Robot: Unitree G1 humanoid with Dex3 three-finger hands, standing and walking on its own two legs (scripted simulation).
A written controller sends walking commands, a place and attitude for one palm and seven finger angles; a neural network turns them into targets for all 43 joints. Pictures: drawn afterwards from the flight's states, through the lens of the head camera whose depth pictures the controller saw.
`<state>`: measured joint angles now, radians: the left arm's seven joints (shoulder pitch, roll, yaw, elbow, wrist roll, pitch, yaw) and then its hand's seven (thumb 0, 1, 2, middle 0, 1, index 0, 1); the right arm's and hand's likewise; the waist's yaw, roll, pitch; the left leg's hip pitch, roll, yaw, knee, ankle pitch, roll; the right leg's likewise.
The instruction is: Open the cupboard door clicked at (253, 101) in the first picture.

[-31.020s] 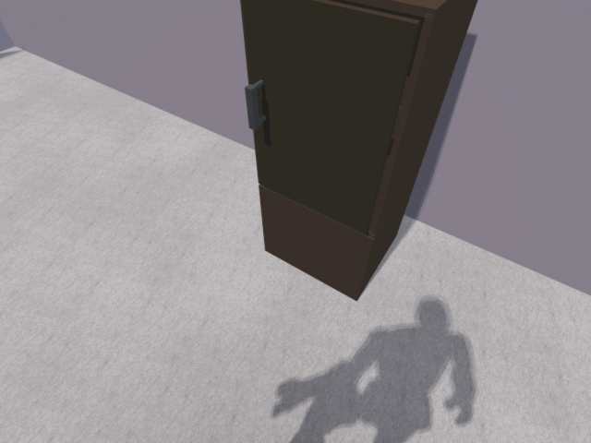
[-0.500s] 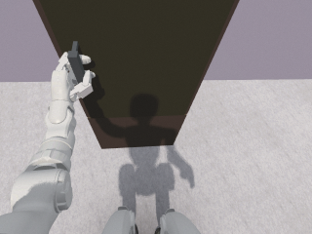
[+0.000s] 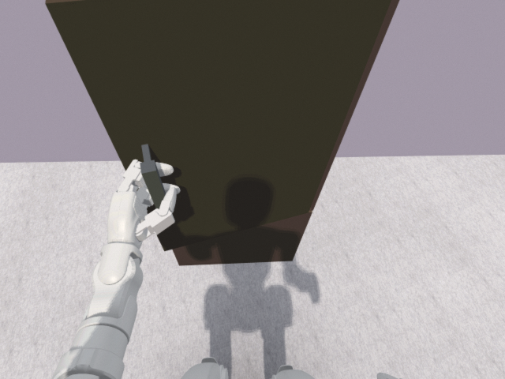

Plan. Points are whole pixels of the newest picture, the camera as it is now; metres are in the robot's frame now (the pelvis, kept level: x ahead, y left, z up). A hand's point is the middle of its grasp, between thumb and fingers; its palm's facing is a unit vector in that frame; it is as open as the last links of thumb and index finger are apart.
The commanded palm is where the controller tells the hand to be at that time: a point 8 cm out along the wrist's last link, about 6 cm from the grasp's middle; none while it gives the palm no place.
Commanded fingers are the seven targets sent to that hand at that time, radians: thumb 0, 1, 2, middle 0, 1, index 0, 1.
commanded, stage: pull the door open along its arc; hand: left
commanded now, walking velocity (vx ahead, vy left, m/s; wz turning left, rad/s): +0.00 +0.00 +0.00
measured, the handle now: (155, 180) +0.42 +0.17 +0.05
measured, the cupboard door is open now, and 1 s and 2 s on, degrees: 14 39 40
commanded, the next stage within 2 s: open thumb and fingers to let go in 0.46 s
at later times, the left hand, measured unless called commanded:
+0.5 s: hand (227, 284) +0.25 +0.04 +0.05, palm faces +0.36 -0.93 +0.01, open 6.5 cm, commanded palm +0.19 +0.08 +0.04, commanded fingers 0.00 0.90 0.90 -0.40 -1.35 -0.40 -1.35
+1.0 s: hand (233, 282) +0.26 +0.03 +0.04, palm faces +0.47 -0.88 -0.02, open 11.1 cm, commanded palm +0.20 +0.09 +0.04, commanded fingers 0.00 -0.50 0.30 -0.29 -1.15 -0.29 -1.15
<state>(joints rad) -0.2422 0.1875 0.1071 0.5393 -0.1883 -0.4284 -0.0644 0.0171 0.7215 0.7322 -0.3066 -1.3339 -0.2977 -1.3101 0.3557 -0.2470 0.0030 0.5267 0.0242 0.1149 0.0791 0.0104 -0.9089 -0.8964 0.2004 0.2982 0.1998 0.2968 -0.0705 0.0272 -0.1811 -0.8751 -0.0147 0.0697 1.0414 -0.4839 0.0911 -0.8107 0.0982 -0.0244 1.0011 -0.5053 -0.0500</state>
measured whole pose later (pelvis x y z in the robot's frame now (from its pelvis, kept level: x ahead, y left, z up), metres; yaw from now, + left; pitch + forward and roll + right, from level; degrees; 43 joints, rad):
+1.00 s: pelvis -0.01 -0.10 -0.01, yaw +6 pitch +14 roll +4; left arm 0.23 -0.04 -0.12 0.09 0.00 -0.35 0.45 0.01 -0.05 0.49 -0.31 -1.26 -0.32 -1.24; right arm 0.22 -0.21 0.00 0.57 -0.04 0.01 0.02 0.01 -0.91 -0.90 0.20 0.30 0.20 0.30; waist -0.02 0.01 -0.18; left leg -0.84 -0.04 -0.06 1.05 -0.45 -0.01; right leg -0.79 0.09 -0.12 1.07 -0.55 -0.13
